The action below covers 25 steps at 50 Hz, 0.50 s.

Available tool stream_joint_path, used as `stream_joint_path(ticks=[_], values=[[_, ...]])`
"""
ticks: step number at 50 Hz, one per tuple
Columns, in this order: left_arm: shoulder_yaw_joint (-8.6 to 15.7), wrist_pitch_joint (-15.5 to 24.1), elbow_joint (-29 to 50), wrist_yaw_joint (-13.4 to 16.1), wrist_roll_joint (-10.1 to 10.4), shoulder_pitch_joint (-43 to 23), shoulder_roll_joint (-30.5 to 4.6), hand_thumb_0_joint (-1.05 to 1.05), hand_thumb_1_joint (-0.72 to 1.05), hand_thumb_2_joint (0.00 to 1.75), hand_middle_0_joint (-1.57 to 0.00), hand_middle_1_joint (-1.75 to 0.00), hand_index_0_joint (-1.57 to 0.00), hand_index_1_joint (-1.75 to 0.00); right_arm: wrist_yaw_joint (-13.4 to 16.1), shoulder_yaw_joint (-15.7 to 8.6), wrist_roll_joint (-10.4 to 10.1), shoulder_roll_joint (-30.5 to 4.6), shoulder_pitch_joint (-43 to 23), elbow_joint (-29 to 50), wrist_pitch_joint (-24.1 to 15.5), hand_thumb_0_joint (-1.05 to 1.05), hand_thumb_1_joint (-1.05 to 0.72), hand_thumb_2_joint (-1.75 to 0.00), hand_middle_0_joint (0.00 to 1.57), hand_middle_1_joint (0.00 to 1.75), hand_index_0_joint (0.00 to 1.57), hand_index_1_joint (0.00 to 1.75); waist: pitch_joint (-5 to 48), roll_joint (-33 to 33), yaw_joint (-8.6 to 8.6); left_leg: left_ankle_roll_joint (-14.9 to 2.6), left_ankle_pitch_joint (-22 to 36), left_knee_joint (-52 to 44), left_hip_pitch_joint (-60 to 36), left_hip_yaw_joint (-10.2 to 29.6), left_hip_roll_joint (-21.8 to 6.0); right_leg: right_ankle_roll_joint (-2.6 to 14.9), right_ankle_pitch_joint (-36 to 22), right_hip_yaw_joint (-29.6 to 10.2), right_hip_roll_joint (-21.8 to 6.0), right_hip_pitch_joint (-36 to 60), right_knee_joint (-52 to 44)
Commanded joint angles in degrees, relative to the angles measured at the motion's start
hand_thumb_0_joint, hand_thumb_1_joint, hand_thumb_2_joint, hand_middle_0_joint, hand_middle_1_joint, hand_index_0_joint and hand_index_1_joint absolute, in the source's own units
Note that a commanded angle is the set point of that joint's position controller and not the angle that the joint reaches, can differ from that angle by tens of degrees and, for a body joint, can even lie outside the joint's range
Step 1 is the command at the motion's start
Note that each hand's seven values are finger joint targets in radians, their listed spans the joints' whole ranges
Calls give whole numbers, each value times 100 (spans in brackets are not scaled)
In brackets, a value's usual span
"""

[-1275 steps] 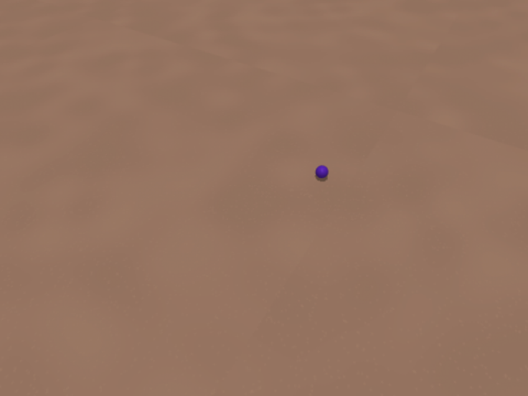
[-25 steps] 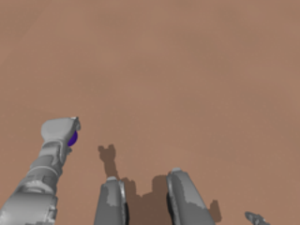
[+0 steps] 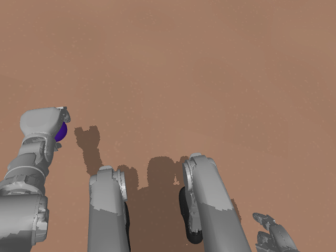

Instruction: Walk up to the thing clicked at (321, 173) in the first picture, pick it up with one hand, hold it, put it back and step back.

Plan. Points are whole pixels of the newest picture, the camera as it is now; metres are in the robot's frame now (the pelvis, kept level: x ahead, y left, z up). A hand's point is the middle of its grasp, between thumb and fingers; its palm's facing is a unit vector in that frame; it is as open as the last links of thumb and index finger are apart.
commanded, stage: crouch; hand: left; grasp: from above
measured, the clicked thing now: (53, 129) +0.43 +0.27 -0.19
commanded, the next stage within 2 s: lower in 0.64 s
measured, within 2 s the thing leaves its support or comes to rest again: neither
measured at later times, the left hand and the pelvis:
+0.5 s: hand (60, 137) +0.42 +0.27 -0.25, palm faces -0.47 -0.05 -0.88, open 8.7 cm; pelvis -0.01 +0.00 -0.07, yaw -2 degrees
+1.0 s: hand (65, 138) +0.43 +0.27 -0.30, palm faces -0.49 -0.06 -0.87, open 8.7 cm; pelvis -0.01 +0.00 -0.11, yaw -3 degrees
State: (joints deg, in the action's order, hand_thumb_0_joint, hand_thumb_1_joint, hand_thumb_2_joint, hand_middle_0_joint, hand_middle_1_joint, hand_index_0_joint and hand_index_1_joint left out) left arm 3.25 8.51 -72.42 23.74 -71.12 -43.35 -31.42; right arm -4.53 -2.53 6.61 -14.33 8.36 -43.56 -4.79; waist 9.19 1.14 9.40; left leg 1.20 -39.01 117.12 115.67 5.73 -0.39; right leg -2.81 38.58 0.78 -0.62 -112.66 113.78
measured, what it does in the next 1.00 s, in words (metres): lowers itself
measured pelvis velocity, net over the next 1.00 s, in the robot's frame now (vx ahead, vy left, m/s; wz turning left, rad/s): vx -0.01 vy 0.00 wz -0.05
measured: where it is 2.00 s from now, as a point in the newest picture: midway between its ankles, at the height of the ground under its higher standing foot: (157, 231)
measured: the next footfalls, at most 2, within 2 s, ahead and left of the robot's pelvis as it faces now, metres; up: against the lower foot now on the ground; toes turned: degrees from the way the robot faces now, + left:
none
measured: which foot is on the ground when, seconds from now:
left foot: down 0.00-1.00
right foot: down 0.00-1.00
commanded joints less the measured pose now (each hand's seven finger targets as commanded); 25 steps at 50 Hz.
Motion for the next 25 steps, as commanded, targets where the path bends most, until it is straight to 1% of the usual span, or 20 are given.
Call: stream_joint_path(ticks=[1, 2, 3, 4, 5, 6, 7, 8, 9, 11, 14, 15, 16, 18, 19, 20, 21, 22, 24, 25], values=[[311, -12, 719, 320, 43, -1825, -1532, 0, 57, 82, -92, -80, -95, -77, -26, -370, -7, -1235, 1218, 164, -53, 0, -91, -90, 20, 30, 20, 30, 3966, 1202, -4, -188, 1582, -1062, -3142, -419, 74, 465, -1597, 439, 130, 1604, -999], [381, 40, 1008, 308, 72, -2122, -1663, 0, 57, 82, -92, -81, -95, -77, -37, -386, 12, -1253, 1235, 130, -42, 0, -91, -90, 20, 30, 20, 30, 4039, 1246, 50, -193, 1567, -958, -3065, -428, 71, 452, -1603, 437, 134, 1571, -944], [387, 40, 792, 312, 48, -2052, -1744, 0, 58, 81, -92, -80, -95, -77, -55, -364, 5, -1245, 1202, 153, -32, 0, -91, -90, 20, 30, 20, 30, 3986, 1244, 7, -214, 1517, -872, -2904, -469, 73, 447, -1618, 418, 151, 1632, -894], [472, 66, 875, 309, 54, -2102, -1809, 0, 59, 81, -92, -82, -96, -78, -69, -360, 25, -1267, 1248, 124, -32, 0, -91, -90, 20, 30, 20, 30, 3945, 1182, 62, -213, 1494, -827, -2820, -448, 76, 436, -1595, 447, 142, 1605, -847], [402, 74, 723, 287, 4, -1964, -1699, 0, 58, 81, -92, -81, -95, -77, -84, -350, 32, -1267, 1234, 118, -24, 0, -91, -90, 20, 30, 20, 30, 3862, 1226, 34, -194, 1441, -826, -2760, -440, 86, 457, -1522, 467, 147, 1503, -765], [422, 82, 624, 267, 10, -1934, -1708, 0, 59, 80, -92, -81, -96, -78, -111, -347, 37, -1277, 1208, 142, -28, 0, -91, -90, 20, 30, 20, 30, 3728, 1259, 56, -191, 1365, -799, -2694, -431, 82, 458, -1446, 487, 141, 1360, -709], [506, 136, 901, 269, 40, -2130, -1900, 0, 59, 80, -92, -81, -96, -78, -126, -359, 36, -1273, 1224, 124, -17, 0, -91, -90, 20, 30, 20, 30, 3824, 1303, 10, -200, 1374, -745, -2726, -446, 61, 459, -1461, 483, 169, 1405, -701], [483, 131, 650, 254, 23, -1962, -1868, 0, 58, 82, -92, -82, -95, -78, -141, -355, 32, -1300, 1227, 133, -13, 0, -91, -90, 20, 30, 20, 30, 3806, 1151, 8, -217, 1342, -667, -2630, -452, 64, 451, -1452, 481, 179, 1417, -668], [403, 145, 493, 232, 22, -1941, -1732, 0, 56, 82, -91, -81, -94, -78, -158, -350, 34, -1305, 1162, 153, -6, 0, -91, -90, 20, 30, 20, 30, 3750, 1131, 78, -220, 1302, -611, -2469, -456, 72, 449, -1432, 494, 184, 1362, -605], [480, 180, 558, 250, 37, -2113, -1898, 0, 56, 80, -90, -81, -94, -77, -164, -342, 47, -1301, 1121, 153, 10, 0, -91, -90, 20, 30, 20, 30, 3742, 1142, 41, -243, 1155, -510, -2310, -479, 75, 442, -1322, 487, 205, 1267, -541], [496, 230, 493, 244, -12, -2129, -1958, 0, 57, 77, -91, -79, -94, -76, -185, -326, 56, -1323, 1146, 112, 16, 0, -91, -90, 20, 30, 20, 30, 3726, 1240, 14, -216, 1169, -421, -2336, -459, 79, 464, -1294, 517, 206, 1100, -373], [499, 252, 482, 242, -2, -2200, -1996, 0, 57, 76, -91, -79, -94, -75, -195, -337, 60, -1318, 1152, 115, 13, 0, -91, -90, 20, 30, 20, 30, 3716, 1233, 70, -225, 1173, -335, -2287, -467, 66, 457, -1317, 517, 207, 1100, -334], [466, 282, 448, 243, -18, -2237, -1910, 0, 57, 78, -91, -79, -95, -76, -200, -323, 72, -1357, 1183, 103, 12, 0, -91, -90, 20, 30, 20, 30, 3665, 1225, 145, -223, 1131, -320, -2212, -461, 84, 449, -1292, 533, 205, 1026, -298], [539, 335, 519, 272, -14, -2408, -2143, 0, 57, 77, -91, -79, -94, -76, -204, -337, 75, -1364, 1126, 74, 18, 0, -91, -90, 20, 30, 20, 30, 3695, 1246, 93, -245, 953, -214, -2041, -500, 77, 452, -1144, 526, 232, 992, -255], [546, 344, 410, 294, -34, -2340, -2121, 0, 56, 76, -90, -79, -93, -75, -214, -299, 85, -1328, 1145, 66, 17, 0, -91, -90, 20, 30, 20, 30, 3644, 1264, 77, -239, 953, -200, -1985, -508, 91, 455, -1136, 525, 225, 1009, -210], [519, 356, 394, 298, -30, -2396, -2099, 0, 57, 75, -89, -81, -93, -76, -225, -298, 95, -1325, 1150, 56, 12, 0, -91, -90, 20, 30, 20, 30, 3715, 1183, 121, -251, 928, -139, -1962, -504, 87, 449, -1120, 536, 238, 1030, -180], [623, 357, 356, 340, -36, -2361, -2183, 0, 56, 74, -89, -78, -93, -74, -214, -291, 96, -1370, 1133, 34, 7, 0, -91, -90, 20, 30, 20, 30, 3596, 1227, 74, -234, 884, -168, -1969, -488, 89, 464, -1054, 557, 216, 818, -115], [584, 386, 419, 339, -82, -2537, -2234, 0, 56, 74, -90, -77, -94, -73, -225, -286, 106, -1364, 1135, 45, 11, 0, -91, -90, 20, 30, 20, 30, 3687, 1398, 111, -227, 869, -123, -1952, -499, 91, 478, -1037, 561, 235, 811, -47], [618, 364, 213, 366, -122, -2391, -2215, 0, 57, 71, -90, -76, -94, -72, -230, -257, 119, -1406, 1172, 21, 11, 0, -91, -90, 20, 30, 20, 30, 3532, 1320, 142, -222, 854, -99, -2013, -448, 93, 474, -1017, 599, 202, 617, -5], [516, 384, 293, 367, -113, -2530, -2137, 0, 56, 71, -89, -77, -93, -72, -233, -267, 121, -1382, 1125, 24, 6, 0, -91, -90, 20, 30, 20, 30, 3589, 1394, 175, -225, 820, -35, -1922, -481, 92, 483, -1013, 597, 228, 617, 40]])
